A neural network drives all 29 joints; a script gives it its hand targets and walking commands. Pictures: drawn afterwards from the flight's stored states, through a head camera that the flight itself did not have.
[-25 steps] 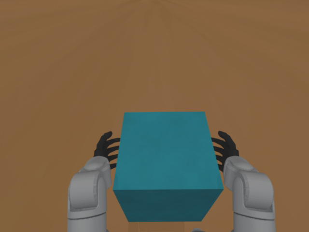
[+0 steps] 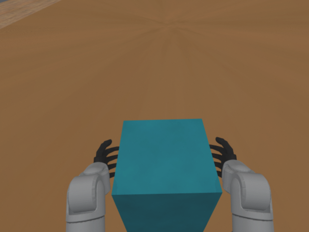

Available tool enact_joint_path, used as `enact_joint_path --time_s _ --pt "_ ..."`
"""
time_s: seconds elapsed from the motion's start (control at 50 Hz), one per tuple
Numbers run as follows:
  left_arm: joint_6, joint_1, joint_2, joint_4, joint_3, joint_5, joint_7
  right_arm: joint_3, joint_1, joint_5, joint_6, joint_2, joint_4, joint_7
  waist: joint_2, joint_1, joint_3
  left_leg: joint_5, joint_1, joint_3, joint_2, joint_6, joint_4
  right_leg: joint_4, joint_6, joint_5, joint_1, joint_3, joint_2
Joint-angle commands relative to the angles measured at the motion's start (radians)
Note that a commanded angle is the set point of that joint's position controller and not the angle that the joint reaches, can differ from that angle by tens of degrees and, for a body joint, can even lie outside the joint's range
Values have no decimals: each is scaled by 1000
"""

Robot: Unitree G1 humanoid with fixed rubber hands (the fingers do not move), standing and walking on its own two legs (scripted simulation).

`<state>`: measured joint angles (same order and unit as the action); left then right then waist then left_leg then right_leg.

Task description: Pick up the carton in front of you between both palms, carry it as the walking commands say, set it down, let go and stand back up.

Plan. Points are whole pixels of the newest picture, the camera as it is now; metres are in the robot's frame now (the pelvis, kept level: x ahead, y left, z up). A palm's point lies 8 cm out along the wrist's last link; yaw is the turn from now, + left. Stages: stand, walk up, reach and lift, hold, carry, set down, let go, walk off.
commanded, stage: carry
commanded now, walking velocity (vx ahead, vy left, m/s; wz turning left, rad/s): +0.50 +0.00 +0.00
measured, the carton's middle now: (164, 177) +0.29 +0.01 +0.01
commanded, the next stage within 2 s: none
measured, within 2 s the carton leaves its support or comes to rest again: neither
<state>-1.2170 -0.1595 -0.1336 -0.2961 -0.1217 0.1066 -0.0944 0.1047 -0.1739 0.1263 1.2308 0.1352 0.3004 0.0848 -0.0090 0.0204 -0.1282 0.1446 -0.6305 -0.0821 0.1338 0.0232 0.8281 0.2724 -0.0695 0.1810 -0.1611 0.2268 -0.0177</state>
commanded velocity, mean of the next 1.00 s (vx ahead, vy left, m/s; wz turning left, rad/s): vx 0.44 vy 0.00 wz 0.00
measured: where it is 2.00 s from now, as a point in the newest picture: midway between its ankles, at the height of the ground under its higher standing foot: (165, 162)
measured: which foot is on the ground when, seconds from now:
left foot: up 0.00-0.22, down 0.24-0.74, up 0.76-1.00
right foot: down 0.00-0.26, up 0.28-0.72, down 0.74-1.00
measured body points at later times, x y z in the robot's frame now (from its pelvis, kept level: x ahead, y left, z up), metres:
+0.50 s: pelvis +0.33 +0.06 +0.00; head +0.34 +0.08 +0.45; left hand +0.61 +0.19 +0.05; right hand +0.59 -0.11 +0.06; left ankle +0.32 +0.13 -0.75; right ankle +0.37 -0.10 -0.68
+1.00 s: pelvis +0.66 -0.01 +0.00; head +0.68 -0.03 +0.45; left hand +0.94 +0.15 +0.07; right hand +0.95 -0.15 +0.07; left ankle +0.70 +0.14 -0.68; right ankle +0.66 -0.08 -0.75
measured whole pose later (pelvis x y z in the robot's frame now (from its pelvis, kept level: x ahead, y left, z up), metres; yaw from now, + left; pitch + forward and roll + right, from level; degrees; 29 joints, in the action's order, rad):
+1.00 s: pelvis +0.66 -0.01 +0.00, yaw +0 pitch +4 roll +2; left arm -1.21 -0.15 -0.13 -0.36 -0.11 0.10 -0.09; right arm 0.09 -0.17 0.12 1.22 0.13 0.36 0.08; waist -0.01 0.02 -0.05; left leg 0.24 -0.58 -0.09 0.10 0.01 0.93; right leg 0.32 -0.07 0.17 -0.22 0.23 -0.04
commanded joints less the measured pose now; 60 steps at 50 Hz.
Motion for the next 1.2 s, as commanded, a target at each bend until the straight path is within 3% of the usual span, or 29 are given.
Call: enact_joint_path --time_s 0.0,0.14,0.2,0.22,0.24,0.26,0.28,0.3,0.32,0.34,0.38,0.44,0.52,0.64,0.7,0.72,0.74,0.76,0.78,0.8,0.82,0.84,0.88,0.9,0.96,1.06,1.12,1.16,1.18 --pt "-6 -472 -893 -76 710 -422 282 -710 -442 -391 -16 923 46 -230 107 -3 -147 -93 -47 -38 -9 8 -136 -165 -58 -54 194 -176 -244" --pt "-9 -422 -875 -34 698 -389 275 -713 -434 -405 -3 892 40 -245 159 1 -42 -112 8 -105 -53 -32 -329 -78 -32 -309 283 -102 -235" --pt "-4 -436 -879 -45 713 -393 273 -707 -423 -411 -7 895 35 -250 144 -22 -129 -59 334 -201 -142 -53 -418 190 18 -569 226 -9 -195" --pt "-4 -434 -873 -51 717 -392 273 -699 -396 -407 -11 894 18 -253 86 -42 -217 -1 588 -149 -108 -61 -393 385 49 -480 81 10 -163" --pt "-7 -453 -885 -65 730 -401 271 -685 -383 -391 -19 884 3 -257 -118 -51 -339 136 876 276 176 -167 -431 713 108 -234 -221 -22 -84" --pt "-4 -459 -895 -84 743 -401 274 -688 -367 -394 -32 912 -23 -260 -342 -45 -376 50 990 610 301 -263 -581 941 119 256 -472 -93 48" --pt "7 -479 -919 -76 752 -410 276 -694 -375 -410 -42 937 4 -263 -250 -42 -335 -87 964 514 289 -259 -558 1060 87 284 -561 -194 -7" --pt "20 -481 -940 -75 756 -414 279 -706 -385 -417 -54 970 14 -264 -165 -44 -329 -183 899 421 256 -235 -526 1076 60 257 -570 -224 -49" --pt "34 -477 -960 -76 766 -417 280 -713 -402 -421 -65 993 31 -266 -61 -39 -298 -218 806 329 238 -193 -530 1012 53 199 -541 -230 -94" --pt "46 -468 -984 -77 772 -419 278 -723 -414 -427 -75 1006 46 -267 -39 -32 -285 -165 727 266 216 -162 -561 931 51 149 -499 -236 -120" --pt "65 -433 -1004 -78 777 -409 270 -734 -402 -438 -87 1010 66 -272 -95 -28 -272 -69 660 172 184 -141 -614 838 61 90 -452 -197 -116" --pt "82 -381 -996 -91 783 -386 256 -739 -357 -442 -96 984 81 -282 -126 -31 -222 -28 654 95 166 -158 -675 678 86 20 -492 -151 -119" --pt "75 -366 -947 -131 784 -381 245 -740 -343 -442 -87 919 120 -280 -121 -34 -143 -149 685 12 121 -154 -678 444 98 -93 -513 -92 -101" --pt "11 -383 -828 -165 752 -396 245 -707 -339 -416 -34 811 142 -253 -134 -37 -44 -283 718 -58 116 -124 -642 249 53 -185 -421 -34 -67" --pt "-18 -388 -794 -138 725 -398 249 -697 -370 -407 -4 778 132 -246 -131 -17 -94 -527 696 -137 82 -81 -409 170 33 -116 -163 55 14" --pt "-24 -387 -787 -121 713 -398 251 -697 -379 -406 5 768 131 -245 -86 -4 -159 -485 589 -165 41 -53 -214 181 31 -51 53 47 19" --pt "-29 -389 -776 -113 699 -395 253 -697 -398 -409 13 762 134 -244 60 12 -236 -236 377 -151 -3 -20 49 117 -4 114 258 -257 -188" --pt "-24 -405 -785 -87 689 -390 259 -710 -435 -415 23 785 154 -242 355 11 -305 217 51 -90 -147 18 348 -3 -146 154 478 -708 -428" --pt "-23 -390 -819 -77 692 -402 262 -707 -446 -416 22 792 130 -244 307 9 -283 321 -24 46 -121 -10 478 -49 -154 -21 431 -721 -419" --pt "-17 -412 -853 -88 695 -408 264 -716 -464 -420 15 839 123 -247 236 3 -280 293 -44 77 -73 -36 518 -18 -140 -146 389 -603 -390" --pt "-9 -439 -891 -99 706 -413 267 -720 -473 -421 5 870 118 -250 115 -1 -277 242 -39 89 -32 -52 482 0 -113 -194 332 -507 -367" --pt "-1 -467 -923 -113 716 -418 270 -729 -478 -424 -6 893 123 -251 53 -6 -255 189 -14 93 -5 -53 413 -17 -82 -205 253 -430 -348" --pt "10 -493 -948 -137 725 -432 273 -736 -480 -427 -22 946 122 -249 88 -7 -260 116 40 66 -1 -45 303 -64 -50 -100 188 -328 -313" --pt "12 -486 -948 -146 728 -436 276 -735 -465 -422 -29 954 123 -245 102 -7 -245 100 43 45 -5 -37 248 -77 -52 -129 174 -281 -303" --pt "13 -463 -921 -168 729 -439 282 -732 -427 -401 -38 944 131 -229 123 -10 -212 79 41 -18 -36 -7 55 -61 -64 -373 185 -168 -272" --pt "-3 -372 -872 -123 704 -401 281 -727 -373 -390 -18 901 118 -225 171 -7 -169 -86 120 -95 -95 -5 -225 13 -21 -653 209 -46 -220" --pt "-6 -355 -872 -88 694 -379 279 -725 -375 -401 -7 895 98 -241 168 -1 -153 -194 220 -124 -114 -4 -358 95 12 -617 213 -21 -197" --pt "-4 -367 -872 -69 699 -375 280 -722 -374 -400 -6 895 76 -253 116 -19 -149 -370 421 -147 -107 -4 -519 231 64 -553 131 7 -161" --pt "-2 -370 -869 -56 700 -372 279 -714 -374 -398 -5 885 63 -258 79 -21 -186 -600 579 -63 -6 -12 -485 309 100 -388 36 -4 -141"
